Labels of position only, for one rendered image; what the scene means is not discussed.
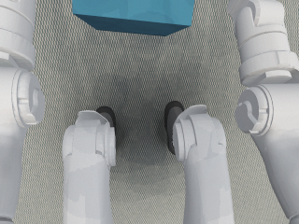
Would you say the robot right foot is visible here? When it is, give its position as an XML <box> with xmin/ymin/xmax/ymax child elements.
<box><xmin>164</xmin><ymin>101</ymin><xmax>184</xmax><ymax>155</ymax></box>

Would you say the left robot shin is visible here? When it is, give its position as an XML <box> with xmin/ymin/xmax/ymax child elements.
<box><xmin>62</xmin><ymin>110</ymin><xmax>108</xmax><ymax>163</ymax></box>

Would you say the robot left forearm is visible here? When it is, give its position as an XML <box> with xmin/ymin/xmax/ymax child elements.
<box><xmin>0</xmin><ymin>0</ymin><xmax>36</xmax><ymax>72</ymax></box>

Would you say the robot right upper arm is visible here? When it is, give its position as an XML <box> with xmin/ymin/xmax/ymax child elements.
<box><xmin>235</xmin><ymin>83</ymin><xmax>299</xmax><ymax>224</ymax></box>

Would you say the robot right forearm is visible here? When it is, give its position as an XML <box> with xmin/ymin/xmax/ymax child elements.
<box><xmin>227</xmin><ymin>0</ymin><xmax>299</xmax><ymax>87</ymax></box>

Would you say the carton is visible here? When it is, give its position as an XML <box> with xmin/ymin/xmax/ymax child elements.
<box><xmin>72</xmin><ymin>0</ymin><xmax>194</xmax><ymax>36</ymax></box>

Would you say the robot left upper arm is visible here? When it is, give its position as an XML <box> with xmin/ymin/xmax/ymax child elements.
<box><xmin>0</xmin><ymin>66</ymin><xmax>45</xmax><ymax>224</ymax></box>

